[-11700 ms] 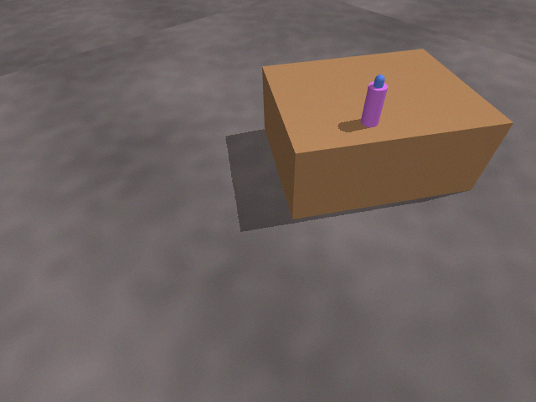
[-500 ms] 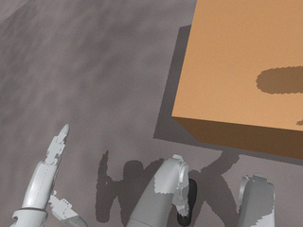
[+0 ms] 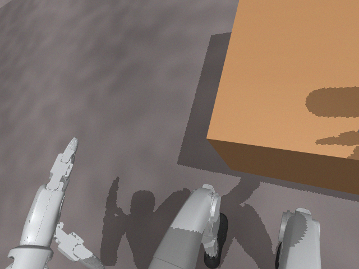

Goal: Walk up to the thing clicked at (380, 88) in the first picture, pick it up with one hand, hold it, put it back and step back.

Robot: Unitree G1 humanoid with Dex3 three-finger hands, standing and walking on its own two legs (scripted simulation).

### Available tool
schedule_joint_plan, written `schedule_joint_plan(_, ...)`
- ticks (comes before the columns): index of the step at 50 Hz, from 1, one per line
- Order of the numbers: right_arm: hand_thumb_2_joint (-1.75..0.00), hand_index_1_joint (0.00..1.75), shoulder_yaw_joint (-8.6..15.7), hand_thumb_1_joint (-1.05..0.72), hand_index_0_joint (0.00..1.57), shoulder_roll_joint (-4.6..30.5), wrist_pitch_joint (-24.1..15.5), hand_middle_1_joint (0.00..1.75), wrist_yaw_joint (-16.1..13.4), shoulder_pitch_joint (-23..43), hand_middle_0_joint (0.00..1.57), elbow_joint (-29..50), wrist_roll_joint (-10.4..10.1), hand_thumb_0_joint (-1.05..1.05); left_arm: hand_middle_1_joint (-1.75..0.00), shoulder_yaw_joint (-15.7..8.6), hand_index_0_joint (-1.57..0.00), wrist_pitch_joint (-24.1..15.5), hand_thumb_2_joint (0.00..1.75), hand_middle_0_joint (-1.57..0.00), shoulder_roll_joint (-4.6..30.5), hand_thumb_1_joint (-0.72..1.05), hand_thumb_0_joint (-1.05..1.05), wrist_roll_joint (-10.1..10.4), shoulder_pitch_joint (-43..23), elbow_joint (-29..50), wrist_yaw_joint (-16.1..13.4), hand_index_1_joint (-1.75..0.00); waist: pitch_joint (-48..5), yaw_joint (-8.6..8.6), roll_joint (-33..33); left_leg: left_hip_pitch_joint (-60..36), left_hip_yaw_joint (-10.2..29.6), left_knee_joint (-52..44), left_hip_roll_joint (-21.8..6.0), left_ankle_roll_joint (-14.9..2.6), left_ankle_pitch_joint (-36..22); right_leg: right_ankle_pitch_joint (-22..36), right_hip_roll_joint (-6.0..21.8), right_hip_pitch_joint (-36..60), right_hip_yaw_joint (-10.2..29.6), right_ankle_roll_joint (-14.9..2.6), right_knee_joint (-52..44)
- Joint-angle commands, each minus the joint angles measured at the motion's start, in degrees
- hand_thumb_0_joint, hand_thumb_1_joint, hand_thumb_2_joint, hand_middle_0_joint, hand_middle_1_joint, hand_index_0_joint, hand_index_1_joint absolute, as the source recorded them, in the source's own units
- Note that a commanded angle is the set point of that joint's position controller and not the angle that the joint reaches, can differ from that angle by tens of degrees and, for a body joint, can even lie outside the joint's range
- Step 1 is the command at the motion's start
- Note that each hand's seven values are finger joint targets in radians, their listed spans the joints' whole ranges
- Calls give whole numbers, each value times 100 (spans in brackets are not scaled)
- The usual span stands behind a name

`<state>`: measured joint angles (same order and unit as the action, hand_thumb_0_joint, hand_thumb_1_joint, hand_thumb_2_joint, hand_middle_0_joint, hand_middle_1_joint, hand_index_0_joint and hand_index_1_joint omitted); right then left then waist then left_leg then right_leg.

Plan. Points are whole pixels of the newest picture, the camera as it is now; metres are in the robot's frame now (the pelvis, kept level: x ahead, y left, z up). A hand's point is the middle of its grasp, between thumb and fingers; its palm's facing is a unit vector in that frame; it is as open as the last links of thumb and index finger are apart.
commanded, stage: close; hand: right
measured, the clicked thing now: out of the picture +0.53 -0.27 -0.02
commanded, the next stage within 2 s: settle in 0.70 s
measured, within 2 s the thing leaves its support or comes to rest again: leaves its support in 1.46 s
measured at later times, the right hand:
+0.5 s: hand out of the picture +0.52 -0.27 -0.03, palm faces +0.32 +0.95 +0.00, open 12.5 cm
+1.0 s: hand out of the picture +0.52 -0.27 -0.03, palm faces +0.32 +0.95 -0.01, open 10.4 cm
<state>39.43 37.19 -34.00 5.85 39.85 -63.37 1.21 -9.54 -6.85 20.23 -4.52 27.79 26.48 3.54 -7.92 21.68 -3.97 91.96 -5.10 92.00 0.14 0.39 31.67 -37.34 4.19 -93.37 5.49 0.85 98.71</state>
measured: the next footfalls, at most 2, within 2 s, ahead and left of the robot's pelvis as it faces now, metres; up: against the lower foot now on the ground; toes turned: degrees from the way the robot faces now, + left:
none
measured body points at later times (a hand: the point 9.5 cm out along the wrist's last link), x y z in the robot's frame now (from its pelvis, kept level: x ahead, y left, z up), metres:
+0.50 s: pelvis +0.01 -0.01 +0.00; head +0.20 -0.10 +0.40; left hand +0.18 +0.25 +0.13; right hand +0.50 -0.32 -0.03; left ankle +0.09 +0.13 -0.52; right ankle +0.05 -0.12 -0.52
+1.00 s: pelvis +0.00 +0.00 +0.00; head +0.20 -0.09 +0.40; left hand +0.18 +0.26 +0.14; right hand +0.50 -0.32 -0.03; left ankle +0.09 +0.13 -0.52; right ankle +0.05 -0.12 -0.52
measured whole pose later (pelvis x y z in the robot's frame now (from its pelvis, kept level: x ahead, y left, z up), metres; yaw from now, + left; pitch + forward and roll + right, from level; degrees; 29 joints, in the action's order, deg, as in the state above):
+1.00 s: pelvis +0.00 +0.00 +0.00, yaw +0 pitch +32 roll +6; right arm 37.7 39.1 -31.1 3.5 43.5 -64.3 1.9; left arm -10.1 -6.1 20.0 -4.1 29.0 26.4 4.2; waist -8.1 21.9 -2.8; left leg 92.0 -4.8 91.4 0.1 0.4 31.6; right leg -37.1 4.0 -93.2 5.2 0.9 97.8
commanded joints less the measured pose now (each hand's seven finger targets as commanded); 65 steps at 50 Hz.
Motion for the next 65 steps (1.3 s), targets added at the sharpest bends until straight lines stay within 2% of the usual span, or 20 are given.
schedule_joint_plan(1, 0, 12, -137, 57, 23, 1391, -328, 12, -3, 1914, 22, 1369, -9, 0, -5, -1022, -5, -264, 6, -5, 1063, -56, 0, 53, 544, 890, -137, -6, -3361, -116, 2829, -1700, 199, -980, 234, -254, -1181, 1718, -124, 3076, -100, -37, -1401)
schedule_joint_plan(2, 0, 15, -131, 58, 31, 1367, -272, 15, -27, 1669, 30, 1006, 11, 0, -5, -1024, -5, -243, 6, -5, 1027, -56, 0, 48, 614, 683, -114, -6, -3171, -144, 2713, -1613, 176, -985, 256, -253, -1115, 1678, -123, 2953, -102, -44, -1407)
schedule_joint_plan(7, 0, 24, -50, 59, 53, 1562, -227, 24, -112, 1999, 54, 1401, 9, 0, -5, -850, -5, -225, 5, -5, 924, -55, 0, 41, 461, 752, -82, -5, -3221, -201, 2656, -1829, 250, -991, 231, -234, -1260, 1671, -108, 2676, -120, -80, -1317)
schedule_joint_plan(11, -2, 32, -193, 60, 67, 1349, -213, 32, -143, 2160, 68, 1091, 64, 0, -5, -824, -5, -218, 5, -5, 984, -55, 0, 25, 335, 891, -124, -5, -3155, 6, 2255, -1894, 216, -1010, 252, -216, -1215, 1490, -126, 2436, -72, -107, -1313)
schedule_joint_plan(12, -5, 36, -186, 59, 71, 1364, -221, 36, -148, 2151, 71, 1082, 61, 0, -5, -715, -5, -203, 6, -5, 937, -56, 0, 25, 333, 890, -120, -5, -3141, -57, 2332, -1811, 173, -954, 259, -238, -1212, 1537, -132, 2475, -56, -92, -1372)
schedule_joint_plan(14, -11, 42, -272, 54, 75, 1315, -216, 41, -156, 2187, 75, 1089, 102, 0, -5, -849, -5, -194, 5, -5, 1000, -55, 0, 26, 369, 937, -137, -5, -3342, 20, 2400, -1729, 131, -931, 268, -238, -1329, 1794, -105, 2777, -14, -101, -1321)
schedule_joint_plan(18, -22, 55, -167, 46, 89, 1395, -140, 55, -188, 2063, 89, 1325, 111, 0, -5, -1025, -5, -144, 5, -5, 1129, -54, 0, 38, 505, 776, -113, -5, -3558, -81, 2690, -1653, 57, -871, 260, -254, -1476, 2250, -86, 3229, 8, -57, -1397)
schedule_joint_plan(20, -28, 60, -316, 40, 93, 1080, -71, 60, -178, 1959, 93, 1270, 98, 0, -5, -984, -5, -114, 5, -5, 1077, -54, 0, 34, 535, 740, -74, -5, -3500, -92, 2795, -1451, 3, -835, 272, -276, -1391, 2546, -57, 3494, 54, -5, -1478)
schedule_joint_plan(25, -51, 81, -576, 14, 108, 788, 2, 80, -181, 2043, 107, 1446, 87, 0, -5, -841, -5, -81, 4, -5, 854, -54, 0, 80, 439, 510, -49, -4, -3211, -162, 2790, -1279, -5, -884, 241, -282, -1088, 2130, -62, 3382, 65, 15, -1599)
schedule_joint_plan(30, -76, 103, -427, -5, 123, 851, -7, 103, -291, 1862, 122, 733, 93, 0, -5, -831, -5, -69, 4, -5, 971, -54, 0, 87, 208, 770, -118, -4, -2724, -38, 2093, -1505, 27, -935, 218, -257, -1013, 1485, -123, 2613, 28, -54, -1568)
schedule_joint_plan(32, -89, 112, -209, -9, 124, 1154, -60, 112, -302, 1868, 122, 768, 73, 0, -4, -880, -5, -75, 3, -5, 1060, -54, 0, 99, 365, 897, -130, -4, -2993, -45, 2035, -1661, 49, -954, 227, -240, -1210, 1696, -129, 2717, 5, -85, -1488)
schedule_joint_plan(40, -112, 132, -342, -26, 137, 973, -131, 132, -186, 1958, 134, 460, 41, 0, -4, -774, -5, -137, 3, -4, 835, -54, 0, 116, 667, 908, -103, -4, -2834, 174, 2032, -1693, 121, -1011, 244, -216, -1238, 1539, -170, 2440, -69, -143, -1383)
schedule_joint_plan(44, -122, 137, -204, -16, 133, 1392, -124, 137, -222, 2053, 128, 871, 101, 0, -5, -985, -6, -183, 5, -5, 997, -55, 0, 120, 531, 973, -105, -5, -3051, 8, 2344, -1730, 197, -1015, 209, -214, -1100, 1386, -157, 2543, -116, -113, -1417)
schedule_joint_plan(47, -119, 135, -286, -8, 132, 1103, -66, 135, -193, 1835, 127, 793, 58, 0, -5, -957, -6, -173, 5, -5, 968, -55, 0, 107, 582, 876, -79, -5, -3044, 16, 2253, -1695, 116, -981, 222, -213, -1236, 1671, -145, 2660, -86, -107, -1404)
schedule_joint_plan(50, -119, 136, -210, -5, 134, 1328, -20, 136, -201, 2031, 128, 1222, 38, 0, -5, -1000, -6, -167, 5, -5, 1042, -55, 0, 132, 510, 986, -96, -5, -3335, -123, 2461, -1778, 103, -1026, 214, -238, -1134, 1616, -146, 2958, -71, -68, -1573)
schedule_joint_plan(54, -123, 139, -316, -5, 133, 1338, 51, 138, -178, 2409, 127, 1865, 39, 0, -5, -734, -5, -104, 5, -5, 809, -55, 0, 115, 587, 717, -107, -5, -3683, -289, 2738, -2019, 126, -1116, 209, -247, -1280, 1814, -158, 3254, -98, -45, -1645)
schedule_joint_plan(56, -123, 140, -291, -4, 135, 1507, 82, 140, -207, 2473, 129, 2080, 53, 0, -5, -789, -5, -79, 5, -5, 920, -55, 0, 105, 428, 596, -151, -5, -3795, -371, 2967, -1960, 113, -1125, 215, -269, -1329, 2080, -134, 3637, -86, -6, -1692)
schedule_joint_plan(60, -130, 146, -446, -6, 138, 1292, 77, 146, -304, 2576, 132, 1924, -22, 0, -5, -545, -5, -10, 6, -5, 803, -55, 0, 70, 395, 142, -178, -5, -3462, -336, 2881, -1858, 84, -1261, 249, -277, -1262, 2216, -123, 3730, -53, 8, -1802)
schedule_joint_plan(63, -130, 145, -337, -6, 137, 1637, 6, 145, -487, 2724, 131, 2395, -38, 0, -5, -589, -5, -1, 6, -5, 957, -55, 0, 52, 98, 308, -222, -5, -3862, -468, 2784, -2273, 131, -1434, 262, -262, -1365, 2182, -133, 3982, -90, -42, -1864)
schedule_joint_plan(65, -132, 146, -523, -6, 136, 1280, -5, 146, -509, 2482, 129, 2142, -117, 0, -5, -460, -5, 45, 6, -5, 825, -55, 0, 52, 237, -99, -213, -5, -3634, -414, 2644, -2312, 127, -1529, 289, -256, -1433, 2246, -150, 3917, -102, -63, -1902)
